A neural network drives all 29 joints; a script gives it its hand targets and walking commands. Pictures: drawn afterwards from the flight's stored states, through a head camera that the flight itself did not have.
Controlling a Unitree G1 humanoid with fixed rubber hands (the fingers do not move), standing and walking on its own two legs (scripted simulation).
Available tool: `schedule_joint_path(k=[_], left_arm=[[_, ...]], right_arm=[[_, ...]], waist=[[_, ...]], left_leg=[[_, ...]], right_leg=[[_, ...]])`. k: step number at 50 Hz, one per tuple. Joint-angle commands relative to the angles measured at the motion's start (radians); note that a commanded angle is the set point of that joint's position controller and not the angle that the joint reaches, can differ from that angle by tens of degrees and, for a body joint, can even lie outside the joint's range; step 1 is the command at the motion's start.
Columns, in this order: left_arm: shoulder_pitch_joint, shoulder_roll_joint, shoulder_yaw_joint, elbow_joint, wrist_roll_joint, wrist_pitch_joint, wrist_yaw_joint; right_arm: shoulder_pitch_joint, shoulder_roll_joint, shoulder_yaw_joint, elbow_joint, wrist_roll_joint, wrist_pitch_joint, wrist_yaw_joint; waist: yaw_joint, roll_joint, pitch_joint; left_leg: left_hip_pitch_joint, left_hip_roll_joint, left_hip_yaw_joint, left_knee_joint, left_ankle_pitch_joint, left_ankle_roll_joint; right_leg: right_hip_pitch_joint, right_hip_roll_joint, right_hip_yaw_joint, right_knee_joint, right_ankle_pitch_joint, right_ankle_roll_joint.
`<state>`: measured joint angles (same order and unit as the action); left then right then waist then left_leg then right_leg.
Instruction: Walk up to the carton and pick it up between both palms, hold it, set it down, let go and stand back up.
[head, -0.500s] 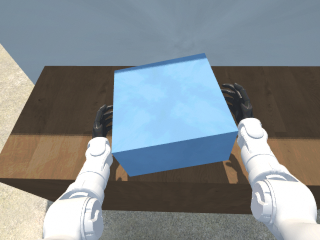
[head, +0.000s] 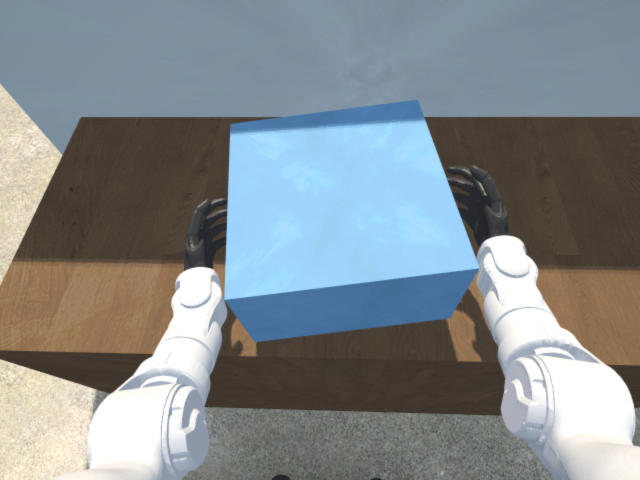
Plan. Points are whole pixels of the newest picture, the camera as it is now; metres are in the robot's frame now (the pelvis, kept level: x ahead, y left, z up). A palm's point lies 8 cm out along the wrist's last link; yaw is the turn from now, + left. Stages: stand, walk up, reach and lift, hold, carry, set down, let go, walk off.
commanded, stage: set down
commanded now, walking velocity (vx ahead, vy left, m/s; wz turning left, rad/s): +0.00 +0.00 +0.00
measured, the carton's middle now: (337, 218) +0.48 -0.01 -0.03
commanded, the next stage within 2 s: none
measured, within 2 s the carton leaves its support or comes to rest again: rests again in 0.10 s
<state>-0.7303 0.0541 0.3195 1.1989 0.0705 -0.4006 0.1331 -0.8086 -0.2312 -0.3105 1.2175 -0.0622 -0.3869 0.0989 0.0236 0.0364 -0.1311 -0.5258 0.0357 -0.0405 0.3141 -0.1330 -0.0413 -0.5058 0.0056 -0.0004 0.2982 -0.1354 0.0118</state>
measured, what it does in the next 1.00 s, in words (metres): stands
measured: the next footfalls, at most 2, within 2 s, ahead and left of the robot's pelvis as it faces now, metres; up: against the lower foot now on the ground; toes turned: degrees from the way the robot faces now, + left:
none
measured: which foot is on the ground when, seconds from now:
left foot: down 0.00-1.00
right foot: down 0.00-1.00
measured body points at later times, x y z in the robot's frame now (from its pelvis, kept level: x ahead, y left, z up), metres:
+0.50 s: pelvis +0.00 +0.00 +0.00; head +0.12 -0.02 +0.43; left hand +0.41 +0.18 -0.01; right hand +0.44 -0.21 +0.01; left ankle -0.01 +0.14 -0.74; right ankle -0.02 -0.12 -0.74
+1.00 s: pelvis +0.00 +0.00 +0.00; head +0.12 -0.02 +0.43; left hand +0.41 +0.18 -0.01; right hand +0.44 -0.21 +0.00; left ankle -0.01 +0.14 -0.74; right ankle -0.02 -0.12 -0.74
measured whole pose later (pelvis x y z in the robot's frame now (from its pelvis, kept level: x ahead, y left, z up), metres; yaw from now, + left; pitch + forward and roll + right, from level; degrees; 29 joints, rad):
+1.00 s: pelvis +0.00 +0.00 +0.00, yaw +0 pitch +22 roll +0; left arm -0.75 0.05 0.41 1.25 0.11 -0.51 0.10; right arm -0.81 -0.21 -0.41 1.23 -0.16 -0.44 0.10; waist 0.02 0.04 -0.14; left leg -0.59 0.04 -0.04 0.32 -0.13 -0.04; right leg -0.58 0.01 0.00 0.33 -0.14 0.01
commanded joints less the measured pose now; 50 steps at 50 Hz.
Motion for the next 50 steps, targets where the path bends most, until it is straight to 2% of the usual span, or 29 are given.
schedule_joint_path(k=[1, 4, 8, 9, 12, 14, 15, 18, 19, 20, 21, 22, 23, 24, 25, 26, 27, 28, 29, 30, 31, 33, 34, 35, 37, 38, 42, 45, 50], left_arm=[[-0.520, -0.430, -0.152, -0.063, 0.098, -0.061, -0.158], [-0.570, -0.411, -0.148, -0.062, 0.101, -0.071, -0.167], [-0.534, -0.400, -0.110, -0.027, 0.108, -0.074, -0.177], [-0.588, -0.478, -0.123, -0.062, 0.119, -0.088, -0.179], [-0.538, -0.411, -0.136, -0.017, 0.123, -0.082, -0.168], [-0.518, -0.484, -0.124, -0.011, 0.133, -0.087, -0.184], [-0.483, -0.424, -0.116, 0.010, 0.125, -0.089, -0.179], [-0.534, -0.485, -0.143, -0.035, 0.135, -0.099, -0.182], [-0.514, -0.395, -0.134, -0.020, 0.109, -0.102, -0.175], [-0.552, -0.465, -0.125, -0.027, 0.133, -0.102, -0.180], [-0.529, -0.398, -0.124, -0.017, 0.125, -0.097, -0.168], [-0.528, -0.454, -0.095, -0.012, 0.160, -0.099, -0.178], [-0.503, -0.433, -0.119, -0.030, 0.136, -0.097, -0.172], [-0.519, -0.483, -0.115, -0.028, 0.146, -0.099, -0.180], [-0.489, -0.399, -0.121, -0.010, 0.122, -0.087, -0.173], [-0.474, -0.382, -0.098, 0.031, 0.125, -0.085, -0.175], [-0.510, -0.440, -0.107, -0.012, 0.146, -0.087, -0.183], [-0.461, -0.390, -0.088, 0.038, 0.134, -0.091, -0.183], [-0.499, -0.448, -0.084, 0.020, 0.141, -0.102, -0.185], [-0.500, -0.435, -0.105, 0.005, 0.135, -0.105, -0.185], [-0.491, -0.410, -0.077, 0.036, 0.147, -0.102, -0.182], [-0.472, -0.437, -0.091, 0.019, 0.158, -0.100, -0.180], [-0.479, -0.444, -0.085, 0.001, 0.149, -0.114, -0.186], [-0.499, -0.464, -0.102, -0.009, 0.155, -0.117, -0.182], [-0.483, -0.429, -0.085, 0.037, 0.143, -0.111, -0.181], [-0.500, -0.410, -0.076, 0.031, 0.154, -0.106, -0.183], [-0.467, -0.416, -0.052, 0.035, 0.162, -0.118, -0.182], [-0.461, -0.422, -0.052, 0.044, 0.175, -0.108, -0.182], [-0.479, -0.406, -0.035, 0.022, 0.175, -0.110, -0.184]], right_arm=[[-0.496, 0.492, 0.199, -0.031, -0.178, -0.043, 0.142], [-0.503, 0.492, 0.175, -0.006, -0.203, -0.040, 0.137], [-0.497, 0.511, 0.175, -0.017, -0.214, -0.038, 0.139], [-0.524, 0.625, 0.176, -0.036, -0.244, -0.047, 0.144], [-0.514, 0.469, 0.139, -0.011, -0.236, -0.059, 0.141], [-0.494, 0.591, 0.178, 0.001, -0.250, -0.057, 0.150], [-0.479, 0.513, 0.172, 0.012, -0.233, -0.062, 0.147], [-0.490, 0.606, 0.166, 0.021, -0.260, -0.070, 0.140], [-0.475, 0.497, 0.164, 0.016, -0.226, -0.066, 0.134], [-0.506, 0.615, 0.160, 0.006, -0.257, -0.069, 0.143], [-0.501, 0.491, 0.133, 0.017, -0.250, -0.064, 0.143], [-0.506, 0.602, 0.135, -0.001, -0.273, -0.064, 0.145], [-0.483, 0.533, 0.137, 0.017, -0.258, -0.060, 0.146], [-0.469, 0.616, 0.133, 0.023, -0.276, -0.054, 0.148], [-0.449, 0.487, 0.132, 0.054, -0.241, -0.045, 0.149], [-0.468, 0.465, 0.149, 0.030, -0.236, -0.056, 0.146], [-0.475, 0.570, 0.135, 0.010, -0.270, -0.051, 0.147], [-0.460, 0.487, 0.126, 0.035, -0.270, -0.055, 0.144], [-0.480, 0.594, 0.150, -0.007, -0.278, -0.063, 0.145], [-0.463, 0.571, 0.135, 0.028, -0.266, -0.066, 0.146], [-0.467, 0.557, 0.146, 0.038, -0.259, -0.065, 0.148], [-0.464, 0.554, 0.136, 0.050, -0.270, -0.074, 0.147], [-0.467, 0.559, 0.117, 0.024, -0.290, -0.078, 0.138], [-0.450, 0.569, 0.094, 0.069, -0.300, -0.075, 0.140], [-0.454, 0.565, 0.134, 0.060, -0.277, -0.071, 0.146], [-0.475, 0.530, 0.102, 0.046, -0.298, -0.068, 0.154], [-0.454, 0.572, 0.106, 0.034, -0.301, -0.070, 0.146], [-0.439, 0.548, 0.093, 0.071, -0.300, -0.073, 0.140], [-0.448, 0.538, 0.072, 0.046, -0.309, -0.070, 0.139]], waist=[[0.118, -0.069, -0.659], [0.086, -0.090, -0.670], [0.120, -0.114, -0.635], [0.103, -0.115, -0.621], [0.096, -0.091, -0.657], [0.092, -0.120, -0.585], [0.111, -0.113, -0.612], [0.072, -0.097, -0.640], [0.095, -0.079, -0.650], [0.100, -0.085, -0.604], [0.095, -0.082, -0.629], [0.107, -0.119, -0.585], [0.104, -0.086, -0.600], [0.074, -0.112, -0.568], [0.100, -0.073, -0.552], [0.122, -0.092, -0.559], [0.093, -0.098, -0.566], [0.103, -0.130, -0.558], [0.111, -0.139, -0.575], [0.084, -0.110, -0.571], [0.105, -0.118, -0.535], [0.099, -0.100, -0.572], [0.078, -0.121, -0.559], [0.057, -0.080, -0.556], [0.101, -0.103, -0.528], [0.094, -0.111, -0.539], [0.109, -0.117, -0.528], [0.080, -0.118, -0.510], [0.098, -0.107, -0.521]], left_leg=[[0.127, -0.004, 0.170, 0.065, 0.316, -0.006], [0.080, -0.008, 0.164, 0.053, 0.251, 0.005], [0.019, -0.018, 0.180, 0.042, 0.208, 0.016], [0.033, -0.013, 0.170, 0.038, 0.209, 0.014], [0.076, -0.003, 0.161, 0.053, 0.266, 0.000], [0.098, 0.001, 0.152, 0.057, 0.285, 0.009], [0.064, -0.004, 0.169, 0.049, 0.285, 0.011], [0.060, -0.008, 0.153, 0.066, 0.263, 0.009], [0.036, -0.010, 0.160, 0.058, 0.247, 0.003], [0.061, -0.005, 0.163, 0.053, 0.224, 0.010], [0.048, -0.011, 0.160, 0.052, 0.225, 0.004], [0.027, -0.007, 0.165, 0.033, 0.169, 0.023], [0.074, 0.001, 0.161, 0.040, 0.199, 0.014], [0.089, 0.004, 0.151, 0.039, 0.198, 0.017], [0.085, -0.003, 0.161, 0.035, 0.203, 0.008], [0.068, -0.004, 0.167, 0.043, 0.203, 0.006], [0.056, -0.005, 0.165, 0.037, 0.167, 0.013], [0.034, -0.004, 0.165, 0.040, 0.180, 0.021], [0.023, -0.006, 0.167, 0.034, 0.177, 0.026], [0.053, -0.004, 0.158, 0.048, 0.218, 0.018], [0.016, -0.010, 0.167, 0.048, 0.198, 0.019], [0.049, -0.004, 0.165, 0.057, 0.251, 0.011], [0.025, -0.010, 0.159, 0.057, 0.210, 0.015], [0.059, 0.003, 0.146, 0.051, 0.225, 0.008], [0.048, -0.003, 0.159, 0.051, 0.229, 0.017], [0.037, 0.000, 0.159, 0.041, 0.170, 0.016], [0.016, -0.011, 0.168, 0.044, 0.195, 0.026], [0.065, 0.002, 0.156, 0.050, 0.229, 0.018], [0.049, -0.005, 0.165, 0.053, 0.213, 0.017]], right_leg=[[0.298, 0.007, -0.080, 0.090, 0.389, -0.005], [0.321, 0.002, -0.077, 0.095, 0.366, 0.006], [0.361, -0.014, -0.055, 0.111, 0.388, 0.014], [0.336, -0.012, -0.072, 0.101, 0.365, 0.012], [0.288, 0.006, -0.086, 0.111, 0.368, -0.001], [0.271, -0.003, -0.094, 0.097, 0.373, 0.014], [0.304, -0.004, -0.084, 0.102, 0.409, 0.015], [0.294, -0.008, -0.088, 0.113, 0.396, 0.015], [0.312, -0.002, -0.077, 0.114, 0.382, 0.003], [0.262, -0.005, -0.091, 0.104, 0.338, 0.012], [0.267, 0.001, -0.087, 0.103, 0.331, 0.004], [0.268, -0.007, -0.084, 0.090, 0.284, 0.009], [0.253, 0.000, -0.084, 0.091, 0.285, -0.001], [0.237, -0.002, -0.096, 0.077, 0.283, 0.004], [0.247, 0.002, -0.088, 0.083, 0.258, -0.004], [0.258, 0.002, -0.086, 0.087, 0.268, -0.003], [0.253, -0.002, -0.097, 0.080, 0.241, 0.003], [0.291, -0.002, -0.080, 0.092, 0.284, 0.003], [0.287, -0.004, -0.082, 0.087, 0.300, 0.007], [0.282, -0.003, -0.084, 0.095, 0.318, 0.005], [0.281, -0.006, -0.078, 0.100, 0.316, 0.009], [0.274, -0.005, -0.087, 0.104, 0.352, 0.013], [0.292, -0.003, -0.085, 0.106, 0.329, 0.011], [0.243, -0.001, -0.095, 0.097, 0.293, 0.002], [0.257, -0.007, -0.083, 0.099, 0.319, 0.003], [0.247, -0.003, -0.090, 0.096, 0.239, 0.002], [0.276, -0.007, -0.070, 0.105, 0.314, 0.008], [0.256, -0.002, -0.086, 0.091, 0.322, 0.007], [0.254, -0.002, -0.083, 0.103, 0.264, 0.008]])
